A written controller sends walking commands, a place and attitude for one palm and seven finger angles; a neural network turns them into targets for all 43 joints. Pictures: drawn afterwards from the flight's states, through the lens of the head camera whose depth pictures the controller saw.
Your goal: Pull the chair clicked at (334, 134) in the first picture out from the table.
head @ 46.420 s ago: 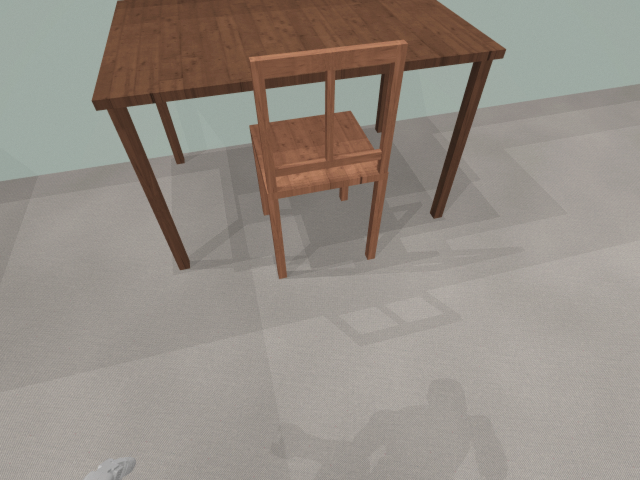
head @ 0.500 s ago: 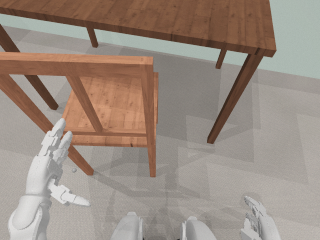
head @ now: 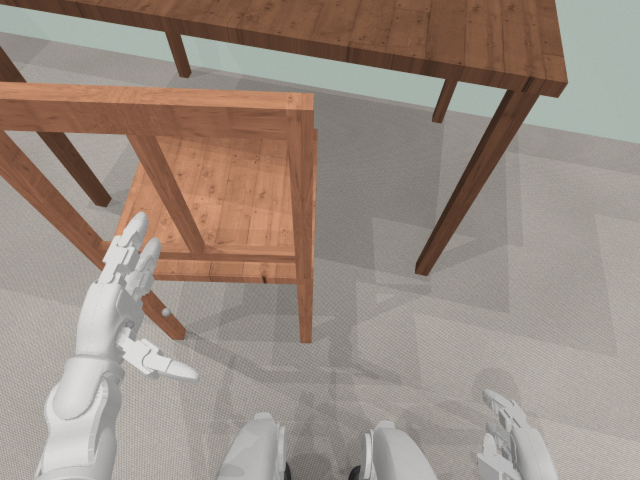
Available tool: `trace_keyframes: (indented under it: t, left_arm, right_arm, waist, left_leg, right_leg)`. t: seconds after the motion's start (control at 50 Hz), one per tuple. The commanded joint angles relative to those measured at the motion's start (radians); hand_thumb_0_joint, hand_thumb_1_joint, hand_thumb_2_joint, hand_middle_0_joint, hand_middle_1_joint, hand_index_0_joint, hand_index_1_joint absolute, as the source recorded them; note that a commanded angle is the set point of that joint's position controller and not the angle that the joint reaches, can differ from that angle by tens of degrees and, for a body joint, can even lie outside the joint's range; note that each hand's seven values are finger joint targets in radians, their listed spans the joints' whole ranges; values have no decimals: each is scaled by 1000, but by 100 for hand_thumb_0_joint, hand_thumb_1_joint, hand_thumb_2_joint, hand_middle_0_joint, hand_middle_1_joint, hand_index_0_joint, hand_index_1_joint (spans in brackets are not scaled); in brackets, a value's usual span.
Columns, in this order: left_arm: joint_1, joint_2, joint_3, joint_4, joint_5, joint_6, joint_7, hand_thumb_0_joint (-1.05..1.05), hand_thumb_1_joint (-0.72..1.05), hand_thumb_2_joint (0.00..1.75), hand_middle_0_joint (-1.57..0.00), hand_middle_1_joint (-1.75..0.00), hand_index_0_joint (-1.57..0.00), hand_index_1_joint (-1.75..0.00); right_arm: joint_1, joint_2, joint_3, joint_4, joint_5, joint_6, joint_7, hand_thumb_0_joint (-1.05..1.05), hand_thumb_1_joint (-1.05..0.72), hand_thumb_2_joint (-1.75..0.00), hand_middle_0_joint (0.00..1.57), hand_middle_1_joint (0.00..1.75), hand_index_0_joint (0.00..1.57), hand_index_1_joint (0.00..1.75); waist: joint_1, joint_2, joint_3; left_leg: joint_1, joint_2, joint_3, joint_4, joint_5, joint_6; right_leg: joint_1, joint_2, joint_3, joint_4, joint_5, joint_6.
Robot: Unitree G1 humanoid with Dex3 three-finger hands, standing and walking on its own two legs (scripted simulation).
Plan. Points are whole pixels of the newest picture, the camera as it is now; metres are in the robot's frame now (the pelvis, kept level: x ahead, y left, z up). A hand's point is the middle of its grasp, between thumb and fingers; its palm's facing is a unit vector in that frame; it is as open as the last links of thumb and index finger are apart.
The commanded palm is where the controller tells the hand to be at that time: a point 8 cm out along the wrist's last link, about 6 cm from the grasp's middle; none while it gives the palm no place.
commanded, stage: aim the fingers beside a spindle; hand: left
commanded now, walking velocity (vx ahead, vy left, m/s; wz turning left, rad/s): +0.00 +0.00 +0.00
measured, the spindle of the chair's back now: (173, 200) +0.48 +0.23 +0.00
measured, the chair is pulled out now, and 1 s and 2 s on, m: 0.19 0.19 0.19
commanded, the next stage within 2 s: none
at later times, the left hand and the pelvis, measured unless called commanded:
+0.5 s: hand (184, 294) +0.33 +0.18 +0.01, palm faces -0.02 -1.00 -0.04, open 16.9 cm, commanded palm +0.31 +0.24 +0.02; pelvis -0.01 +0.00 -0.01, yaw -1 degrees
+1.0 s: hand (165, 296) +0.33 +0.20 +0.01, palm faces +0.02 -1.00 -0.05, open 16.9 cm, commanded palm +0.30 +0.25 +0.01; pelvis -0.01 -0.01 -0.01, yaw +0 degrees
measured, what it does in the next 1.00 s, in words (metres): stands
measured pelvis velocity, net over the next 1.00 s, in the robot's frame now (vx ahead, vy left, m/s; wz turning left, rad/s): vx -0.01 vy -0.01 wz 0.00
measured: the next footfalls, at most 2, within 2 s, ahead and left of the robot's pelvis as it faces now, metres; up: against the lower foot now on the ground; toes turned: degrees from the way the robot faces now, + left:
none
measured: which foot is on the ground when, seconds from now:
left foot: down 0.00-1.00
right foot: down 0.00-1.00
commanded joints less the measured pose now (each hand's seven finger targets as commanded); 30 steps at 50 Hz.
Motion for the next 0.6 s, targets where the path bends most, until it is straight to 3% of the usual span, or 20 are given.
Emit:
trace_keyframes:
  t: [0.0, 0.08, 0.14, 0.2, 0.22, 0.26, 0.34, 0.36, 0.4, 0.48, 0.58]
  left_arm:
    - [-153, 147, 58, -239, 1, -74, 20, 0, -50, 30, -6, -8, -6, -8]
    - [-185, 186, 102, -261, 15, -111, 63, 0, -50, 30, -6, -8, -6, -8]
    - [-188, 146, 71, -201, 23, -111, 69, 0, -50, 30, -6, -8, -6, -8]
    - [-250, 121, 27, -115, 33, -89, 54, 0, -50, 30, -6, -8, -6, -8]
    - [-269, 102, 6, -107, 32, -82, 47, 0, -50, 30, -6, -8, -6, -8]
    - [-278, 109, 8, -90, 30, -70, 35, 0, -50, 30, -6, -8, -6, -8]
    - [-310, 155, 51, -163, 23, -85, 42, 0, -50, 30, -6, -8, -6, -8]
    - [-311, 200, 87, -185, 25, -93, 54, 0, -50, 30, -6, -8, -6, -8]
    - [-286, 205, 100, -217, 30, -102, 75, 0, -50, 30, -6, -8, -6, -8]
    - [-196, 187, 111, -167, 26, -88, 93, 0, -50, 30, -6, -8, -6, -8]
    - [-202, 100, 27, -42, 18, -56, 39, 0, -50, 30, -6, -8, -6, -8]
  right_arm:
    - [12, -150, -63, -135, 5, -36, -14, 0, -90, -90, 20, 30, 20, 30]
    - [8, -143, -62, -126, -3, -27, -14, 0, -90, -90, 20, 30, 20, 30]
    - [3, -140, -58, -120, -3, -18, -8, 0, -90, -90, 20, 30, 20, 30]
    - [7, -152, -57, -109, 3, -8, -12, 0, -90, -90, 20, 30, 20, 30]
    - [8, -151, -56, -111, 2, -7, -12, 0, -90, -90, 20, 30, 20, 30]
    - [15, -158, -59, -114, 5, -4, -16, 0, -90, -90, 20, 30, 20, 30]
    - [13, -153, -61, -122, 3, 1, -17, 0, -90, -90, 20, 30, 20, 30]
    - [14, -155, -60, -123, 2, 2, -17, 0, -90, -90, 20, 30, 20, 30]
    - [9, -146, -58, -128, -1, 9, -13, 0, -90, -90, 20, 30, 20, 30]
    - [13, -138, -56, -127, 0, 23, -6, 0, -90, -90, 20, 30, 20, 30]
    - [17, -149, -55, -120, 13, 31, -6, 0, -90, -90, 20, 30, 20, 30]
  waist:
    - [2, 24, -357]
    - [11, 39, -385]
    - [3, 41, -352]
    - [-24, 16, -302]
    - [-24, 27, -312]
    - [-28, -11, -344]
    - [1, 29, -426]
    - [11, 52, -443]
    - [22, 71, -463]
    - [18, 16, -422]
    - [-25, -47, -299]
  left_leg:
    - [273, -6, -81, -162, 293, -13]
    - [277, -6, -80, -149, 312, -15]
    - [255, -8, -81, -147, 266, -18]
    - [208, -6, -86, -140, 196, -15]
    - [206, -10, -84, -137, 189, -14]
    - [199, -8, -82, -121, 198, -8]
    - [242, -10, -78, -116, 261, -12]
    - [257, -8, -82, -121, 288, -15]
    - [296, -7, -82, -130, 334, -18]
    - [247, -9, -72, -136, 324, -15]
    - [143, -15, -61, -126, 199, -6]
  right_leg:
    - [154, 16, 65, -140, 242, 8]
    - [147, 18, 70, -122, 250, 7]
    - [114, 19, 66, -121, 208, 7]
    - [68, 19, 65, -123, 160, 7]
    - [69, 17, 68, -123, 157, 7]
    - [79, 18, 72, -121, 169, 8]
    - [117, 15, 81, -111, 220, 7]
    - [126, 16, 78, -103, 234, 3]
    - [137, 16, 77, -102, 263, 4]
    - [174, 21, 77, -112, 283, 10]
    - [137, 21, 82, -142, 205, 15]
